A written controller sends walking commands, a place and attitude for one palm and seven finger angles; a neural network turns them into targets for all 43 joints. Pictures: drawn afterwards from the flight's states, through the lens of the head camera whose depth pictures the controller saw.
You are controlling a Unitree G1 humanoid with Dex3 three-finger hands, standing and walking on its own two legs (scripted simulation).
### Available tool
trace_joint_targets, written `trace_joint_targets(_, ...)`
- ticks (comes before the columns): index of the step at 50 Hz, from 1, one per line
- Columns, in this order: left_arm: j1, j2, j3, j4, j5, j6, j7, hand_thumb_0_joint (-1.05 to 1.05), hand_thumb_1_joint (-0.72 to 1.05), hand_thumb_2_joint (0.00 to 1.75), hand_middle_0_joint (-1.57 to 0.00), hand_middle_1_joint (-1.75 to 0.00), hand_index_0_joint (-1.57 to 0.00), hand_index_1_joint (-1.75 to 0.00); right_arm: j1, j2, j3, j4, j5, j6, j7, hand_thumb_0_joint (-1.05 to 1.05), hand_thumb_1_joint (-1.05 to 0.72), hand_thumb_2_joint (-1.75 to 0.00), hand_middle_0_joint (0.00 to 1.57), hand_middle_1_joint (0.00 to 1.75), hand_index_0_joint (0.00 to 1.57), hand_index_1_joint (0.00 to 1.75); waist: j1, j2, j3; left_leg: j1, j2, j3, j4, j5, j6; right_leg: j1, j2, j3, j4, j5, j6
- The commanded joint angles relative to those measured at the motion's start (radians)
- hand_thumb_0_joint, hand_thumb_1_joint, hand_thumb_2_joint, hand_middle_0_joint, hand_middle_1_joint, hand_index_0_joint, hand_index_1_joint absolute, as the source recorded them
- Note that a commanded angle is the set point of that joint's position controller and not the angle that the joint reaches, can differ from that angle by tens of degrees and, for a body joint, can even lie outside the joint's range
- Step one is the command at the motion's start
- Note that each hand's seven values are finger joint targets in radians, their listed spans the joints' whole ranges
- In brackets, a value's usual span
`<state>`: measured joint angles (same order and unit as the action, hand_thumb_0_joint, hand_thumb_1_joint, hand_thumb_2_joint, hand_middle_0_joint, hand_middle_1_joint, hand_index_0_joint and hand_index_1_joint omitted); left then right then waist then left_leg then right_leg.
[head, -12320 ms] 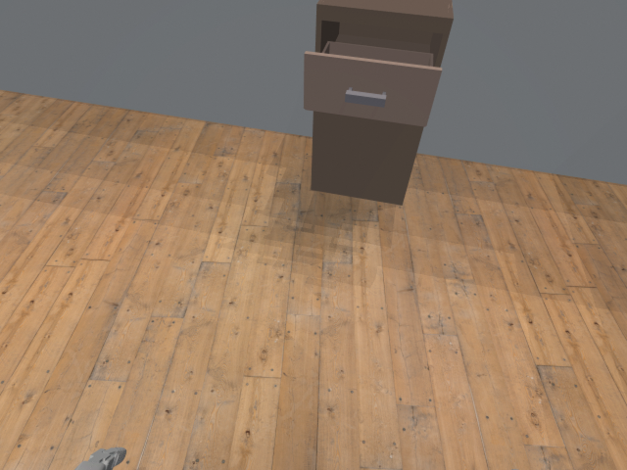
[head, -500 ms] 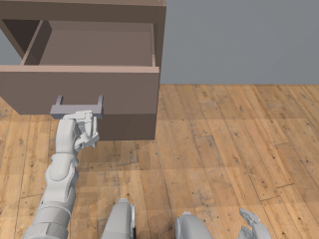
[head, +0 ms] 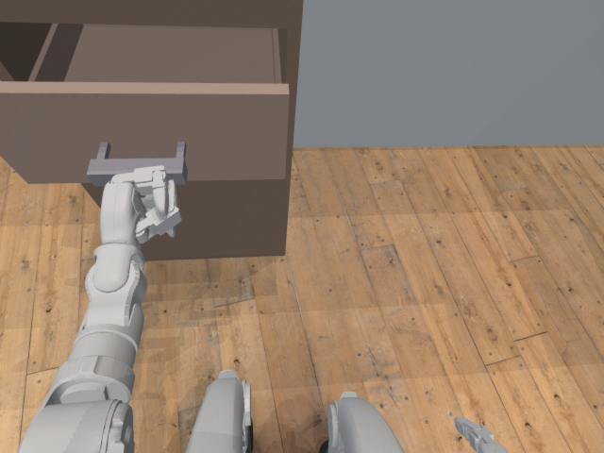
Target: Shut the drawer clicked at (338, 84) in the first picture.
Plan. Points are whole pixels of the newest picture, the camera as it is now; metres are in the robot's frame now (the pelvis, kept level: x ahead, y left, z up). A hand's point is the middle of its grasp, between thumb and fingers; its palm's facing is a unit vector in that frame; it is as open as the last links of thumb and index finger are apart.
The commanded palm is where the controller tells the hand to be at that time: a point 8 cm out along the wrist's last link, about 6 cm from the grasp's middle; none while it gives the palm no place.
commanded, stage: push the drawer shut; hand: left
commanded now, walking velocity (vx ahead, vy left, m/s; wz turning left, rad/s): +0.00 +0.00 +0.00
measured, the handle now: (141, 160) +0.50 +0.23 +0.04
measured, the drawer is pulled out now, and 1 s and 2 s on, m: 0.13 0.01 0.00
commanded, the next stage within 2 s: pull the fist back off the drawer in 1.68 s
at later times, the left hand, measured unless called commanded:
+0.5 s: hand (177, 167) +0.49 +0.18 +0.03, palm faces +0.07 -1.00 -0.05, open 3.3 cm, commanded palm +0.48 +0.22 +0.04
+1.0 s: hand (181, 136) +0.54 +0.18 +0.03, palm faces +0.07 -1.00 -0.05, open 3.4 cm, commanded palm +0.54 +0.21 +0.04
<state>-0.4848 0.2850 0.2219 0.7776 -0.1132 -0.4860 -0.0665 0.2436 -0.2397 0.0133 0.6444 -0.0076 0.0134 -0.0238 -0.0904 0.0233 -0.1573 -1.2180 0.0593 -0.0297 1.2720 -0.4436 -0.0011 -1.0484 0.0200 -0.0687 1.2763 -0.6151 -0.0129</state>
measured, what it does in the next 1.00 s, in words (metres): stands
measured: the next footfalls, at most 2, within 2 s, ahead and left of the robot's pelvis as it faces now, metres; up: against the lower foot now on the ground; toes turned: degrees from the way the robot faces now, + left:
none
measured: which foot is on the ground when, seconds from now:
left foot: down 0.00-1.00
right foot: down 0.00-1.00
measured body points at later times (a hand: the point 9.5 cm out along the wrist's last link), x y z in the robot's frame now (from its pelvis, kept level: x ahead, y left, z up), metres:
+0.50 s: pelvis +0.00 +0.00 -0.01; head +0.14 +0.02 +0.42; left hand +0.48 +0.23 +0.04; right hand +0.04 -0.27 -0.12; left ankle +0.08 +0.12 -0.62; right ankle +0.00 -0.12 -0.62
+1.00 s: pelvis +0.00 +0.00 -0.02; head +0.16 +0.03 +0.40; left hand +0.53 +0.23 +0.04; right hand +0.00 -0.27 -0.13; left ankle +0.08 +0.12 -0.62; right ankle +0.00 -0.12 -0.62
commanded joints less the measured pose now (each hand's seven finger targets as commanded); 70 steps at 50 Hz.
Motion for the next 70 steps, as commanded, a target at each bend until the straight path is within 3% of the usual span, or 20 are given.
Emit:
trace_joint_targets(1, -0.539, 0.215, 0.065, -0.187, -0.018, -0.077, 0.009, 0.00, 0.90, 0.90, -1.40, -1.60, -1.40, -1.60, 0.087, -0.170, -0.055, -0.073, -0.003, -0.019, -0.019, 0.00, -0.90, -0.90, 0.20, 0.30, 0.20, 0.30, -0.051, 0.079, -0.418, 0.479, -0.026, -0.031, -0.124, 0.088, 0.026, -0.028, 0.022, 0.038, -0.221, 0.184, -0.007)
trace_joint_targets(3, -0.555, 0.211, 0.069, -0.157, -0.018, -0.076, 0.004, 0.00, 0.90, 0.90, -1.40, -1.60, -1.40, -1.60, 0.094, -0.169, -0.056, -0.072, -0.004, -0.017, -0.016, 0.00, -0.90, -0.90, 0.20, 0.30, 0.20, 0.30, -0.047, 0.093, -0.427, 0.482, -0.027, -0.031, -0.121, 0.092, 0.025, -0.028, 0.024, 0.039, -0.221, 0.185, -0.008)
trace_joint_targets(10, -0.632, 0.308, 0.144, -0.068, -0.005, -0.084, -0.008, 0.00, 0.90, 0.90, -1.40, -1.60, -1.40, -1.60, 0.130, -0.179, -0.055, -0.057, -0.010, 0.000, -0.014, 0.00, -0.90, -0.90, 0.20, 0.30, 0.20, 0.30, -0.051, 0.092, -0.470, 0.458, -0.023, -0.022, -0.090, 0.142, 0.031, -0.008, 0.029, 0.049, -0.210, 0.225, -0.007)
trace_joint_targets(12, -0.649, 0.308, 0.146, -0.041, -0.007, -0.081, -0.013, 0.00, 0.90, 0.90, -1.40, -1.60, -1.40, -1.60, 0.138, -0.179, -0.055, -0.055, -0.010, 0.006, -0.012, 0.00, -0.90, -0.90, 0.20, 0.30, 0.20, 0.30, -0.059, 0.070, -0.457, 0.434, -0.023, -0.020, -0.085, 0.140, 0.035, -0.002, 0.030, 0.052, -0.213, 0.226, -0.004)
trace_joint_targets(14, -0.689, 0.316, 0.148, -0.026, -0.006, -0.083, -0.018, 0.00, 0.90, 0.90, -1.40, -1.60, -1.40, -1.60, 0.151, -0.178, -0.053, -0.051, -0.013, 0.008, -0.009, 0.00, -0.90, -0.90, 0.20, 0.30, 0.20, 0.30, -0.067, 0.096, -0.454, 0.438, -0.022, -0.023, -0.080, 0.148, 0.036, -0.018, 0.033, 0.050, -0.204, 0.230, -0.005)
trace_joint_targets(15, -0.677, 0.338, 0.167, -0.021, 0.001, -0.085, -0.019, 0.00, 0.90, 0.90, -1.40, -1.60, -1.40, -1.60, 0.156, -0.181, -0.055, -0.051, -0.014, 0.012, -0.007, 0.00, -0.90, -0.90, 0.20, 0.30, 0.20, 0.30, -0.056, 0.100, -0.477, 0.450, -0.019, -0.024, -0.082, 0.161, 0.033, -0.014, 0.034, 0.047, -0.199, 0.236, -0.006)
trace_joint_targets(16, -0.676, 0.313, 0.149, -0.008, 0.001, -0.082, -0.022, 0.00, 0.90, 0.90, -1.40, -1.60, -1.40, -1.60, 0.157, -0.180, -0.056, -0.054, -0.013, 0.016, -0.005, 0.00, -0.90, -0.90, 0.20, 0.30, 0.20, 0.30, -0.065, 0.103, -0.465, 0.460, -0.019, -0.026, -0.085, 0.163, 0.033, -0.028, 0.035, 0.045, -0.205, 0.237, -0.007)
trace_joint_targets(21, -0.722, 0.380, 0.198, -0.006, 0.009, -0.088, -0.024, 0.00, 0.90, 0.90, -1.40, -1.60, -1.40, -1.60, 0.182, -0.188, -0.058, -0.046, -0.020, 0.026, 0.001, 0.00, -0.90, -0.90, 0.20, 0.30, 0.20, 0.30, -0.058, 0.122, -0.512, 0.474, -0.016, -0.028, -0.074, 0.204, 0.033, -0.017, 0.038, 0.044, -0.190, 0.266, -0.009)
trace_joint_targets(24, -0.752, 0.331, 0.160, 0.029, 0.015, -0.085, -0.026, 0.00, 0.90, 0.90, -1.40, -1.60, -1.40, -1.60, 0.198, -0.183, -0.058, -0.042, -0.021, 0.032, 0.008, 0.00, -0.90, -0.90, 0.20, 0.30, 0.20, 0.30, -0.081, 0.129, -0.479, 0.489, -0.014, -0.037, -0.074, 0.211, 0.034, -0.059, 0.042, 0.036, -0.189, 0.266, -0.009)
trace_joint_targets(28, -0.800, 0.379, 0.187, 0.057, 0.031, -0.084, -0.016, 0.00, 0.90, 0.90, -1.40, -1.60, -1.40, -1.60, 0.210, -0.191, -0.057, -0.034, -0.024, 0.041, 0.009, 0.00, -0.90, -0.90, 0.20, 0.30, 0.20, 0.30, -0.090, 0.113, -0.479, 0.458, -0.012, -0.035, -0.067, 0.188, 0.036, -0.058, 0.044, 0.039, -0.192, 0.248, -0.007)
trace_joint_targets(36, -0.944, 0.401, 0.168, 0.115, 0.067, -0.075, -0.006, 0.00, 0.90, 0.90, -1.40, -1.60, -1.40, -1.60, 0.236, -0.199, -0.051, -0.022, -0.033, 0.048, 0.013, 0.00, -0.90, -0.90, 0.20, 0.30, 0.20, 0.30, -0.127, 0.169, -0.484, 0.481, -0.008, -0.059, -0.053, 0.169, 0.037, -0.148, 0.047, 0.026, -0.173, 0.213, -0.013)
trace_joint_targets(39, -0.967, 0.454, 0.203, 0.105, 0.068, -0.073, -0.008, 0.00, 0.90, 0.90, -1.40, -1.60, -1.40, -1.60, 0.249, -0.204, -0.049, -0.024, -0.038, 0.048, 0.015, 0.00, -0.90, -0.90, 0.20, 0.30, 0.20, 0.30, -0.123, 0.185, -0.534, 0.481, -0.008, -0.055, -0.035, 0.206, 0.041, -0.125, 0.050, 0.030, -0.163, 0.239, -0.015)
trace_joint_targets(43, -1.003, 0.504, 0.222, 0.155, 0.077, -0.048, -0.013, 0.00, 0.90, 0.90, -1.40, -1.60, -1.40, -1.60, 0.255, -0.208, -0.041, -0.023, -0.036, 0.053, 0.013, 0.00, -0.90, -0.90, 0.20, 0.30, 0.20, 0.30, -0.140, 0.157, -0.506, 0.414, -0.004, -0.049, -0.025, 0.166, 0.046, -0.110, 0.053, 0.037, -0.173, 0.220, -0.009)
trace_joint_targets(46, -1.023, 0.526, 0.232, 0.145, 0.082, -0.042, -0.020, 0.00, 0.90, 0.90, -1.40, -1.60, -1.40, -1.60, 0.260, -0.211, -0.039, -0.029, -0.036, 0.054, 0.015, 0.00, -0.90, -0.90, 0.20, 0.30, 0.20, 0.30, -0.134, 0.206, -0.556, 0.437, -0.004, -0.052, -0.017, 0.202, 0.045, -0.117, 0.054, 0.035, -0.160, 0.238, -0.013)
trace_joint_targets(49, -1.062, 0.530, 0.228, 0.181, 0.082, -0.028, -0.021, 0.00, 0.90, 0.90, -1.40, -1.60, -1.40, -1.60, 0.274, -0.211, -0.033, -0.023, -0.038, 0.052, 0.017, 0.00, -0.90, -0.90, 0.20, 0.30, 0.20, 0.30, -0.159, 0.194, -0.507, 0.411, 0.000, -0.058, -0.015, 0.177, 0.049, -0.142, 0.057, 0.031, -0.161, 0.220, -0.011)
trace_joint_targets(53, -1.094, 0.605, 0.263, 0.197, 0.095, -0.009, -0.025, 0.00, 0.90, 0.90, -1.40, -1.60, -1.40, -1.60, 0.289, -0.220, -0.029, -0.024, -0.040, 0.055, 0.014, 0.00, -0.90, -0.90, 0.20, 0.30, 0.20, 0.30, -0.162, 0.192, -0.531, 0.375, 0.003, -0.054, 0.002, 0.188, 0.051, -0.124, 0.058, 0.036, -0.156, 0.231, -0.008)
trace_joint_targets(55, -1.118, 0.599, 0.253, 0.203, 0.102, -0.005, -0.027, 0.00, 0.90, 0.90, -1.40, -1.60, -1.40, -1.60, 0.295, -0.221, -0.027, -0.020, -0.042, 0.055, 0.016, 0.00, -0.90, -0.90, 0.20, 0.30, 0.20, 0.30, -0.169, 0.227, -0.533, 0.402, 0.007, -0.064, 0.003, 0.204, 0.049, -0.165, 0.058, 0.027, -0.146, 0.233, -0.012)
trace_joint_targets(62, -1.246, 0.594, 0.210, 0.222, 0.109, 0.022, -0.025, 0.00, 0.90, 0.90, -1.40, -1.60, -1.40, -1.60, 0.315, -0.230, -0.021, -0.005, -0.043, 0.043, 0.007, 0.00, -0.90, -0.90, 0.20, 0.30, 0.20, 0.30, -0.220, 0.240, -0.503, 0.382, 0.009, -0.085, 0.004, 0.099, 0.052, -0.251, 0.060, 0.019, -0.145, 0.159, -0.010)
trace_joint_targets(65, -1.287, 0.612, 0.206, 0.207, 0.113, 0.023, -0.026, 0.00, 0.90, 0.90, -1.40, -1.60, -1.40, -1.60, 0.321, -0.234, -0.017, -0.001, -0.045, 0.034, 0.002, 0.00, -0.90, -0.90, 0.20, 0.30, 0.20, 0.30, -0.222, 0.285, -0.533, 0.418, 0.012, -0.101, -0.001, 0.095, 0.047, -0.279, 0.060, 0.012, -0.133, 0.155, -0.015)
trace_joint_targets(70, -1.322, 0.610, 0.175, 0.229, 0.114, 0.047, -0.020, 0.00, 0.90, 0.90, -1.40, -1.60, -1.40, -1.60, 0.310, -0.240, -0.003, 0.002, -0.044, 0.014, -0.005, 0.00, -0.90, -0.90, 0.20, 0.30, 0.20, 0.30, -0.238, 0.315, -0.502, 0.402, 0.016, -0.120, -0.020, -0.007, 0.047, -0.328, 0.057, 0.008, -0.130, 0.108, -0.015)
